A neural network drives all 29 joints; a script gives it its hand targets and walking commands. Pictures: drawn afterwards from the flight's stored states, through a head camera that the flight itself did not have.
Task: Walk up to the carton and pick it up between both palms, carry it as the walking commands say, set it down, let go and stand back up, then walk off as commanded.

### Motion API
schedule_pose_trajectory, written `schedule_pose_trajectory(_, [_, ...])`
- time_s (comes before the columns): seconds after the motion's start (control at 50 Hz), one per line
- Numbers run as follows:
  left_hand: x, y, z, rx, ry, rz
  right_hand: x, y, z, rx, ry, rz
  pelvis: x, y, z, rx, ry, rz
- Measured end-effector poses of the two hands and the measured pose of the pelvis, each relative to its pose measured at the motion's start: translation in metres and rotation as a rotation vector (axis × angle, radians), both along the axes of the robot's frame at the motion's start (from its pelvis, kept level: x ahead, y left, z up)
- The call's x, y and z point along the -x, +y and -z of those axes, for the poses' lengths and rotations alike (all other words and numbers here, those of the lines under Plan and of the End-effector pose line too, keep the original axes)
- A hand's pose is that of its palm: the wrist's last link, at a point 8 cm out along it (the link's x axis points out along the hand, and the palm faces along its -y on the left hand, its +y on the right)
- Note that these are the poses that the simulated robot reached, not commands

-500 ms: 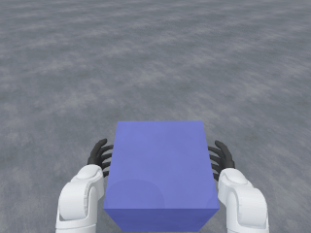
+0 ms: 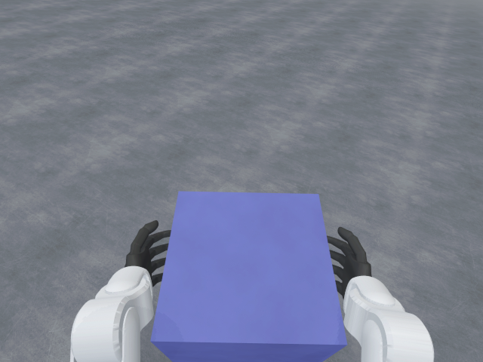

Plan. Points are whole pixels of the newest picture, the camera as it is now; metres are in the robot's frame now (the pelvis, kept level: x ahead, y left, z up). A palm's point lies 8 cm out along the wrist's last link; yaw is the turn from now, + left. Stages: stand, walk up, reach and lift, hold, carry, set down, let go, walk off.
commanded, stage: carry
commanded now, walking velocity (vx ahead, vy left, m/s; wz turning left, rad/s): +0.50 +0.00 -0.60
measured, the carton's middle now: (246, 288) +0.25 -0.01 +0.03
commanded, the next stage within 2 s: none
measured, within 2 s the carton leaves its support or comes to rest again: neither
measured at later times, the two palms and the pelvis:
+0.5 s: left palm (199, 141) +0.57 +0.09 +0.09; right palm (336, 165) +0.49 -0.20 +0.10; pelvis +0.30 +0.01 +0.01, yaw -15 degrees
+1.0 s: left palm (260, 84) +0.88 -0.07 +0.09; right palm (356, 113) +0.71 -0.31 +0.10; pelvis +0.60 -0.06 +0.00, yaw -35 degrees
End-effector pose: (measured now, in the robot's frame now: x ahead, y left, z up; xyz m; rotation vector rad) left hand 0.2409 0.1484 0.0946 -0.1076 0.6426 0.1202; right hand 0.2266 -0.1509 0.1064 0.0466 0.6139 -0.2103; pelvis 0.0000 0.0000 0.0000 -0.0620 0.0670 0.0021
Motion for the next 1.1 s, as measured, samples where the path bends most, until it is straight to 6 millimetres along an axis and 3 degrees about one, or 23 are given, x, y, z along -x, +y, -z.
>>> schedule_pose_trajectory(0.1, [-0.072,-0.018,0.023,-0.008,0.002,0.011,-0.071,-0.018,0.023,-0.003,0.001,0.007,-0.069,-0.016,0.024,0.003,-0.003,0.030])
schedule_pose_trajectory(0.18, [-0.110,-0.024,0.036,-0.008,0.100,0.001,-0.113,-0.024,0.034,-0.004,0.099,-0.003,-0.107,-0.022,0.012,-0.026,0.022,0.064])
schedule_pose_trajectory(0.26, [-0.148,-0.031,0.030,-0.021,0.127,0.018,-0.146,-0.031,0.033,-0.025,0.123,0.019,-0.145,-0.022,-0.003,-0.054,0.020,0.107])
schedule_pose_trajectory(0.34, [-0.199,-0.039,0.016,-0.030,0.091,0.067,-0.179,-0.037,0.023,-0.041,0.086,0.074,-0.188,-0.015,-0.013,-0.067,0.019,0.163])
schedule_pose_trajectory(0.48, [-0.308,-0.053,0.001,-0.030,0.012,0.197,-0.251,-0.045,0.008,-0.040,0.007,0.204,-0.285,0.004,-0.010,-0.065,0.009,0.257])
schedule_pose_trajectory(0.58, [-0.395,-0.059,0.010,0.009,-0.020,0.270,-0.316,-0.044,0.007,0.015,-0.020,0.266,-0.360,0.016,0.007,-0.083,-0.002,0.349])
schedule_pose_trajectory(0.76, [-0.504,-0.112,0.000,-0.005,0.048,0.471,-0.370,-0.073,-0.003,0.004,0.050,0.464,-0.459,0.016,-0.016,-0.044,0.000,0.506])
schedule_pose_trajectory(0.92, [-0.596,-0.176,-0.004,-0.006,0.017,0.569,-0.438,-0.121,-0.005,0.004,0.019,0.562,-0.551,-0.020,-0.011,-0.012,-0.007,0.589])
schedule_pose_trajectory(1.06, [-0.680,-0.248,0.016,0.000,-0.018,0.578,-0.519,-0.192,0.016,0.013,-0.014,0.569,-0.635,-0.092,0.020,0.016,-0.020,0.614])
schedule_pose_trajectory(1.1, [-0.701,-0.266,0.024,-0.018,0.009,0.575,-0.543,-0.212,0.024,0.000,0.014,0.563,-0.654,-0.108,0.021,0.013,-0.001,0.636])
